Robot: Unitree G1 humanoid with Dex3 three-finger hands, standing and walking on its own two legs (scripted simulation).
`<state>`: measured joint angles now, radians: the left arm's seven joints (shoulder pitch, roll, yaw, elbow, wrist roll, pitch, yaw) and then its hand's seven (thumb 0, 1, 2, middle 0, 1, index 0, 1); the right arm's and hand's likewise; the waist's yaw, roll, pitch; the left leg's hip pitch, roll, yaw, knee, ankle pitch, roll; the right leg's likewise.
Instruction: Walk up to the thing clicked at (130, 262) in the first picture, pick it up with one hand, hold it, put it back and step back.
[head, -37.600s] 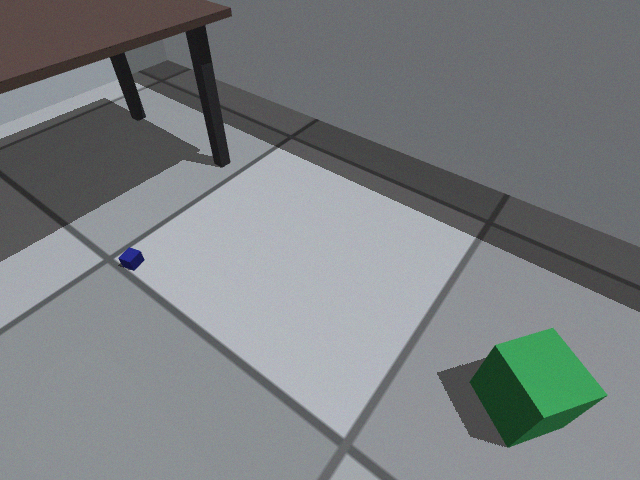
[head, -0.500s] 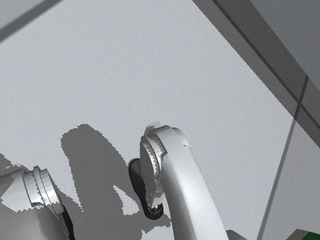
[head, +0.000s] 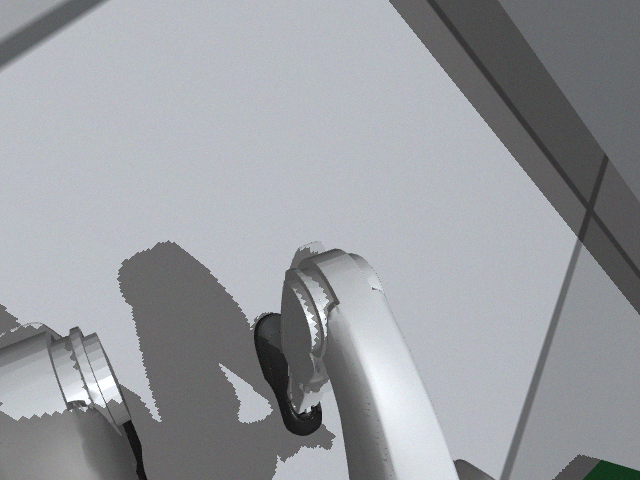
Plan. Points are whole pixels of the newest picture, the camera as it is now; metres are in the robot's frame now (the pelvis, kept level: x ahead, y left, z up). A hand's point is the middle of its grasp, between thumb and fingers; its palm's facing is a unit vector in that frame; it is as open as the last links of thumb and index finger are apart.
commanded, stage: open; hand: left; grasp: from above
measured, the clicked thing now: out of the picture +0.38 +0.39 -0.28
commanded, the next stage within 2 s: withdraw in 0.42 s
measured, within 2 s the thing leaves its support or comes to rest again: neither
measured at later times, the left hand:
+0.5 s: hand out of the picture +0.38 +0.37 -0.25, palm faces -0.13 -0.43 -0.89, open 13.3 cm
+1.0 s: hand out of the picture +0.38 +0.41 -0.12, palm faces -0.24 -0.29 -0.93, open 13.7 cm
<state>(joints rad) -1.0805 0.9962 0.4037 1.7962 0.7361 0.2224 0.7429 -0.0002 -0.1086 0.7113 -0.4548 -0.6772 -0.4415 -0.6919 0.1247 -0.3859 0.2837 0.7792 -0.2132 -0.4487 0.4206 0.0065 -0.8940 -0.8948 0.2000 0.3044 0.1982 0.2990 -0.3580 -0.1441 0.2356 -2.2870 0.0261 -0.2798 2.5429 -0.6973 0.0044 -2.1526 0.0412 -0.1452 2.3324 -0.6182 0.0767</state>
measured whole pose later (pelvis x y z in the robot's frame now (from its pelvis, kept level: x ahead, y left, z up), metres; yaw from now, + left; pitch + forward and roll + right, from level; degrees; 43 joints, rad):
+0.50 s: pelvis +0.00 +0.00 +0.00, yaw +0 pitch +23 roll -15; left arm -1.08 1.00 0.40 1.80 0.74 0.22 0.74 0.00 -0.42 1.00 -0.18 -0.97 -0.16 -0.99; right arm 0.13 -0.39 0.28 0.78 -0.21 -0.45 0.42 0.01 -0.89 -0.89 0.20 0.30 0.20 0.30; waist -0.36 -0.15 0.23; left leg -2.28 0.03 -0.28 2.53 -0.70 0.00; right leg -2.15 0.04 -0.15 2.32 -0.62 0.08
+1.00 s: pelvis +0.01 +0.00 +0.03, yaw +4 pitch +31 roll -11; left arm -0.76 0.74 0.16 1.18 0.85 0.22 0.34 0.00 -0.45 0.94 -0.12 -0.99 -0.13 -0.98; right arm 0.16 -0.33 0.07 0.80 -0.10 -0.27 0.36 0.01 -0.90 -0.89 0.20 0.30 0.20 0.30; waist -0.19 0.02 -0.05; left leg -2.28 0.03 -0.17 2.42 -0.70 0.01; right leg -2.18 0.01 -0.06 2.28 -0.65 0.05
